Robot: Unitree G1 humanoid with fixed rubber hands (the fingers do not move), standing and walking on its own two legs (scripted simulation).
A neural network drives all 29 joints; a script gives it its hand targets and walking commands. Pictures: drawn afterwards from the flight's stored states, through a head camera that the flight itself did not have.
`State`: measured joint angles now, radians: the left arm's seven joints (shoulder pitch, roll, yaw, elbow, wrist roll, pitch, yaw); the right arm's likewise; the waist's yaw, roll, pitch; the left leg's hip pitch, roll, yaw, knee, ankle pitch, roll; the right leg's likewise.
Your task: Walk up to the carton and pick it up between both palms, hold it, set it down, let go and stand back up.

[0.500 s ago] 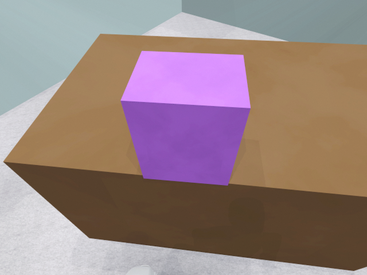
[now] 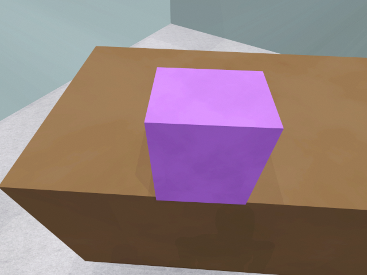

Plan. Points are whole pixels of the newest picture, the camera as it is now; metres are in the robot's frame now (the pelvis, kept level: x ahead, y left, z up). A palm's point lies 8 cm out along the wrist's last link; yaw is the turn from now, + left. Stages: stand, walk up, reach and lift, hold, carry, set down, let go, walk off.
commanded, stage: walk up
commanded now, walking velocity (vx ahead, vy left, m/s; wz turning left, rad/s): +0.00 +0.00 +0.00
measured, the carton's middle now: (204, 141) +0.39 -0.04 +0.09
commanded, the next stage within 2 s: stand in 1.48 s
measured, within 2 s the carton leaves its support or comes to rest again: neither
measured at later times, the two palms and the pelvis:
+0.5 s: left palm out of the picture +0.02 +0.22 -0.15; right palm out of the picture -0.05 -0.30 -0.13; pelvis -0.02 -0.04 -0.01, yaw +0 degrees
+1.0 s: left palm out of the picture -0.04 +0.14 -0.14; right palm out of the picture -0.05 -0.29 -0.15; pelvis -0.03 -0.08 +0.00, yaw +0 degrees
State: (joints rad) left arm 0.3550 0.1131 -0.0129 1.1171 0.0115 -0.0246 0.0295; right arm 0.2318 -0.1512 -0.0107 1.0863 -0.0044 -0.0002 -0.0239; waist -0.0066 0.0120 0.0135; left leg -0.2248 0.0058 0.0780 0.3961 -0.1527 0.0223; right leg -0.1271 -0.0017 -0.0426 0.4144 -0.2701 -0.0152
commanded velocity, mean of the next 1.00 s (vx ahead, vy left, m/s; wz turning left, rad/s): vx -0.03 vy -0.03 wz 0.00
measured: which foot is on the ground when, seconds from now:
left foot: down 0.00-0.56, up 0.58-0.82, down 0.84-1.00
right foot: down 0.00-0.32, up 0.34-0.54, down 0.56-1.00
